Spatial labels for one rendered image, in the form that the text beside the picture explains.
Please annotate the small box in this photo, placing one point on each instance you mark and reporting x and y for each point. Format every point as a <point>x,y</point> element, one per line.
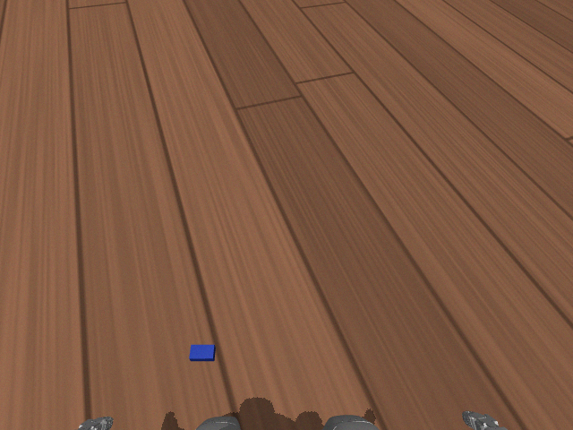
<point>202,353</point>

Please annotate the right robot hand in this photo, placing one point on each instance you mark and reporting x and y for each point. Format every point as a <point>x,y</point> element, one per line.
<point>481,422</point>

